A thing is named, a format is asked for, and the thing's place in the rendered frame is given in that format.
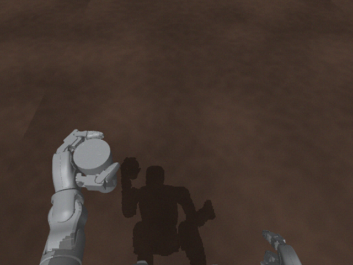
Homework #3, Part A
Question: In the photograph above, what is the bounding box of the right robot hand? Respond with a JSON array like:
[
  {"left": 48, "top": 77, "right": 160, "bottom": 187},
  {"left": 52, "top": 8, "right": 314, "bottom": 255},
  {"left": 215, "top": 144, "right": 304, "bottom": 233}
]
[{"left": 260, "top": 230, "right": 302, "bottom": 265}]

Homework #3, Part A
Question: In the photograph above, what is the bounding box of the left robot arm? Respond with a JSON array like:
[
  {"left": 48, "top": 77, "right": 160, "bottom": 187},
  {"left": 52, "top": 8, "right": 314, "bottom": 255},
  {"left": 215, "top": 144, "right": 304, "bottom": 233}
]
[{"left": 39, "top": 188, "right": 88, "bottom": 265}]

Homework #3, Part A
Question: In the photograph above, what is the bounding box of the cup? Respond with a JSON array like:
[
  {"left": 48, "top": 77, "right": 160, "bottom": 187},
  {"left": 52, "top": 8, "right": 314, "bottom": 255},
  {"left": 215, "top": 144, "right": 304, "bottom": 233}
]
[{"left": 73, "top": 139, "right": 117, "bottom": 193}]

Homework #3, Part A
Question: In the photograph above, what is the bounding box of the left robot hand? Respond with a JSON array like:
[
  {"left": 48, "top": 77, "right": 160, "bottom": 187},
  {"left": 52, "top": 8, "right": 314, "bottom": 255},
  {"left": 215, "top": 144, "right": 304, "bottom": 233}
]
[{"left": 52, "top": 129, "right": 120, "bottom": 193}]

